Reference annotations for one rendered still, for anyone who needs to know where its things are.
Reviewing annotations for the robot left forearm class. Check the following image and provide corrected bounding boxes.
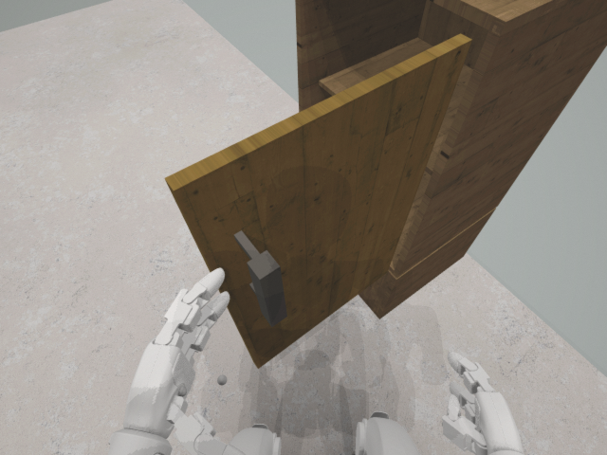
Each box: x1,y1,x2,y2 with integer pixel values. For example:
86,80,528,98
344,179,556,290
108,428,173,455

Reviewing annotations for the right robot thigh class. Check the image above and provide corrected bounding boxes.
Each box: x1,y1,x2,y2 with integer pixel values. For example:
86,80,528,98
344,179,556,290
355,417,420,455

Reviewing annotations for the robot left hand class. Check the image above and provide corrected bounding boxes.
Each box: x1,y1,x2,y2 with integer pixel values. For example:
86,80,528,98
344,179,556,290
123,267,246,455

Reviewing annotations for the left robot thigh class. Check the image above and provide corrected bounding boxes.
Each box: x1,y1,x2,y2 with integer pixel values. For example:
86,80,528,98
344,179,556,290
229,428,281,455

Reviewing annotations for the robot thigh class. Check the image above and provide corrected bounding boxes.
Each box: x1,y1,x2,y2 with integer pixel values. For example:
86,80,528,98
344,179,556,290
355,417,420,455
229,428,281,455

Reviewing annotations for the robot right hand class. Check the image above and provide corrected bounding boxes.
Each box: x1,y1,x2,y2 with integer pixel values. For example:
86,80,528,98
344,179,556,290
442,351,524,455

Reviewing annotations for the cupboard door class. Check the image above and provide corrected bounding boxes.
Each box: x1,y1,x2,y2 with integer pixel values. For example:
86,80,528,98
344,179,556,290
165,33,472,369

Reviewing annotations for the handle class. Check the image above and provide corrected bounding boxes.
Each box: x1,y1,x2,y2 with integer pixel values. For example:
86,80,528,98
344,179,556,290
234,230,287,327

